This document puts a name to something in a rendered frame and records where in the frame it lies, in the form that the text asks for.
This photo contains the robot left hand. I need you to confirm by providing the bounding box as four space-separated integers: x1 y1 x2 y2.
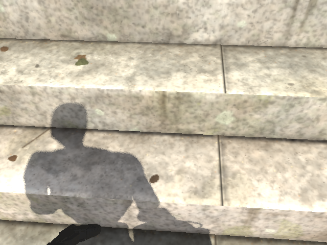
47 224 101 245

